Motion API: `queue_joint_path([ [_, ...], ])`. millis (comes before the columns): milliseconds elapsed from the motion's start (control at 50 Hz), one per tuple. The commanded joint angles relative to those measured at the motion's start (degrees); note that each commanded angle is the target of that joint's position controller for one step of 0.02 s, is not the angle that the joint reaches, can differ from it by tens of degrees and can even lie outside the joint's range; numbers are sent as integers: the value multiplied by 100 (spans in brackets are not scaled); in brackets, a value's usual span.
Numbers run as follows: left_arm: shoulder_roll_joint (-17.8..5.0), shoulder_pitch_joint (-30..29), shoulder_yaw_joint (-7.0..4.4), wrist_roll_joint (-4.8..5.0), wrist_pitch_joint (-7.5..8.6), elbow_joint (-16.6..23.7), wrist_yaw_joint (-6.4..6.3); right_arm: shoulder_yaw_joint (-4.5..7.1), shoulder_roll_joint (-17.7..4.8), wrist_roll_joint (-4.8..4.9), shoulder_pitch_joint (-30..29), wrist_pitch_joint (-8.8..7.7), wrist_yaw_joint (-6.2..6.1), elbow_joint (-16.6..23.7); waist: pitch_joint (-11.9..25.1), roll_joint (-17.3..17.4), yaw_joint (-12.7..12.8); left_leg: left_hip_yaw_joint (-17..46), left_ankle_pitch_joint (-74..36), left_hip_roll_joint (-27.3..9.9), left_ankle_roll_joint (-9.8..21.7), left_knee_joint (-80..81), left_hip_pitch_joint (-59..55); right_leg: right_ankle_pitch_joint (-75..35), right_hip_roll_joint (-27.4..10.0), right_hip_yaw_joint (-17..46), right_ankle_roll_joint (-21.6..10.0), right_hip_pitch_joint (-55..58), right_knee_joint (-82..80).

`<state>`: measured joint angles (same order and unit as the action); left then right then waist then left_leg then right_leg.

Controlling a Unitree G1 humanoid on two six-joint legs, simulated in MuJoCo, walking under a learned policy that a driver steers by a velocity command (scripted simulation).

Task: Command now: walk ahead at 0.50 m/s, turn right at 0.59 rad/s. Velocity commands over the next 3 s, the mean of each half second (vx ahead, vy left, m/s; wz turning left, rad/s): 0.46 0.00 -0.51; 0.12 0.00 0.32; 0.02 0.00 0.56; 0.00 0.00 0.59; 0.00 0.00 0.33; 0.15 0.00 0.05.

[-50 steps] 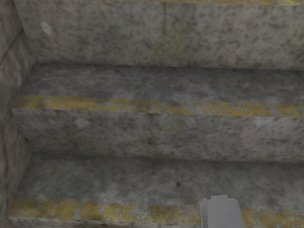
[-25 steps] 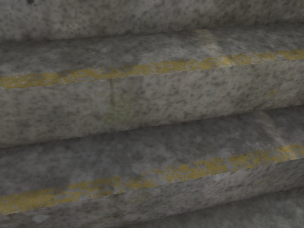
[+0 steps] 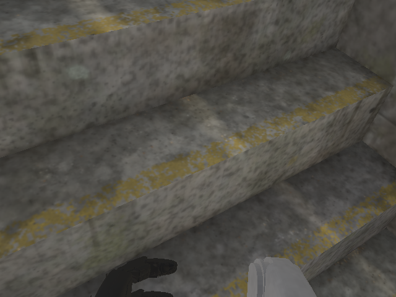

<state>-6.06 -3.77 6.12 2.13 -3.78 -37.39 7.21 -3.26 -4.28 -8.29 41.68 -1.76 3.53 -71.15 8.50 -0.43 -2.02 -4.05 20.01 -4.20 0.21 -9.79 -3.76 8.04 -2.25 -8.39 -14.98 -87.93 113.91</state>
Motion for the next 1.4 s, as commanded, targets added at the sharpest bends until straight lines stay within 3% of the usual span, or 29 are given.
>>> queue_joint_path([
  [20,-318,-1518,2,-72,-292,1047,220,158,-1578,389,-363,-412,185,273,-70,1260,780,73,-10768,-1415,1239,492,2580,385,410,-1126,187,3907,-1996],
  [60,-980,-295,-272,45,-271,708,-43,400,-2325,597,-94,-466,224,390,219,1933,887,-160,-14397,-1646,615,-835,233,1329,1081,-1226,339,4440,-4048],
  [100,-878,3483,-295,129,-243,-526,-216,416,-2322,-305,-285,-418,415,490,2014,1789,1919,986,-15950,-1766,300,-3940,2623,21,409,1821,-910,9215,-4897],
  [120,-1712,5219,-652,20,-103,-1446,-278,460,-1850,-260,-1013,-384,512,990,2316,176,2308,1037,-7996,-96,168,-7099,4105,-47,-692,4664,-1596,10223,-7408],
  [140,-1676,5861,-625,-202,45,-1638,-279,744,-1923,485,-1668,-317,609,951,967,-958,2539,1674,-2803,1315,-133,-11763,5535,-1027,-1340,6870,-2062,9118,-8660],
  [160,-1878,5202,-776,-352,342,-1942,-380,787,-1519,361,-2247,-245,619,1193,218,610,2038,2101,-2836,1338,456,-12835,6743,-1471,-1118,6255,-1435,9045,-8631],
  [180,-1873,2611,-1190,-291,411,-1567,-845,453,-721,844,-3976,-565,-238,2920,91,320,1107,1413,-1293,731,8,-11351,6034,-1640,-640,5341,-1249,8560,-7916],
  [220,-887,2287,-990,-692,576,-1523,-1197,316,-444,747,-4591,-368,-583,3673,-491,729,647,2052,550,835,-278,-11512,6279,-687,-174,4803,-938,7438,-8010],
  [240,-522,2217,-857,-764,614,-1538,-1214,234,-384,698,-4487,-307,-603,3865,-565,625,367,1899,651,839,-216,-11549,6154,-264,-10,4406,-737,7010,-8391],
  [260,-185,2365,-501,-266,970,-1870,-569,549,-1496,247,-4635,242,-108,3808,-243,368,589,2760,1409,805,279,-12473,7285,-1354,-519,4595,-241,7425,-8264],
  [300,-414,2654,-596,-374,1310,-2251,-547,255,-490,50,-3719,277,209,3755,-871,276,-254,2082,2048,816,1236,-12391,7416,-485,-490,3773,-155,6341,-9139],
  [380,-1119,3897,-658,-860,1140,-2277,-457,104,-511,395,-5063,49,-43,4673,-655,672,-177,1140,1485,601,895,-12348,7376,1191,-62,3543,40,5399,-9506],
  [420,-1852,2184,-757,-98,1219,-900,-442,175,-1126,827,-5700,9,-8,5115,-363,124,-670,212,2101,646,-119,-9112,3883,-1031,86,2647,-226,2540,-10267],
  [500,-1769,3252,-662,-177,1385,-802,-245,-54,-837,894,-4802,505,11,4327,746,-1174,-30,-37,1569,1210,-306,-5971,3781,-6542,-612,1884,2,7601,-8997],
  [520,-1849,3680,-1156,-185,835,-904,-637,60,-355,941,-3480,426,-638,3857,2053,-198,-83,1101,608,351,297,-5876,2750,-6543,-582,828,797,8578,-8039],
  [540,-1572,3732,-1081,-208,480,-730,-649,54,-598,969,-3963,508,-896,3744,1485,399,349,2049,2272,473,513,-4954,3911,-3597,-312,393,1152,8662,-7843],
  [560,-505,3470,-496,-115,986,-215,-299,-67,-1237,1059,-5644,292,-227,4663,-1009,331,839,3809,4708,195,1145,-4248,6003,-817,243,1240,1501,6885,-7689],
  [620,-962,2673,-655,-344,1022,-272,-476,-68,-888,902,-4681,77,-115,4567,-1131,1062,206,4797,3299,-81,1807,-3785,5392,193,-107,2291,1578,5332,-4665],
  [700,-1047,1649,-385,-231,1207,303,-444,-68,-734,1071,-4284,-163,-259,4218,-341,-212,410,3091,1138,596,1059,-4557,4469,1453,-244,1488,1650,5286,-6682],
  [760,-847,1875,-284,-372,1154,304,-162,169,-1649,734,-4872,93,-502,4240,-138,115,706,2901,895,819,1064,-5211,5432,-1779,-83,1295,1336,7264,-8157],
  [880,-1838,1595,-573,-516,1170,583,-96,11,-1604,766,-3138,125,-405,4327,688,-321,-366,2593,-159,1023,558,-6645,5691,-5894,-742,802,607,9234,-8952],
  [960,-2277,2592,-923,-761,1076,302,-128,-69,-1429,726,-3039,133,-430,4346,635,-730,328,1437,1875,1484,-203,-9314,8422,-5590,-1631,1262,-528,10608,-8492],
  [1000,-2482,3011,-1074,-1200,1043,-113,-137,95,-1510,807,-2571,95,-330,4320,274,-595,174,799,3167,1615,-666,-13033,9377,-7076,-2532,1381,-896,10836,-8313],
  [1040,-2511,1547,-992,-1002,1044,322,-211,134,-1506,524,-2417,58,-259,4548,137,-463,-619,867,2684,1051,-800,-14754,8768,-4936,-2611,1397,-715,9140,-8838],
  [1160,-2608,2062,-1005,-939,1145,-263,-678,-150,-1084,623,-3994,282,-39,5374,-662,-295,-168,360,2556,545,-258,-12813,8876,673,-1856,882,-28,8100,-10400],
  [1240,-3248,1115,-1281,-929,995,-145,-472,7,-1480,828,-3643,589,-1,5217,-429,-1219,-695,-13,2915,894,151,-9448,6323,-435,-2159,510,-470,7194,-11222],
  [1300,-2639,788,-1135,-729,798,64,-265,-48,-1324,777,-2788,694,33,4514,373,-1357,-597,-463,2629,1438,-53,-7974,5778,-3101,-2166,77,-614,8833,-10331],
  [1340,-2156,2000,-970,-638,745,-93,-310,-33,-1447,1022,-3245,563,-91,4417,748,-1131,121,566,1528,1514,575,-6871,4930,-4264,-1607,-175,-59,8628,-9402],
  [1400,-2366,198,-1160,-579,406,626,-520,153,-2018,532,-1712,259,-141,4033,505,1195,-1374,5110,3951,178,1718,-3531,4492,254,-303,661,1281,5524,-5572],
])
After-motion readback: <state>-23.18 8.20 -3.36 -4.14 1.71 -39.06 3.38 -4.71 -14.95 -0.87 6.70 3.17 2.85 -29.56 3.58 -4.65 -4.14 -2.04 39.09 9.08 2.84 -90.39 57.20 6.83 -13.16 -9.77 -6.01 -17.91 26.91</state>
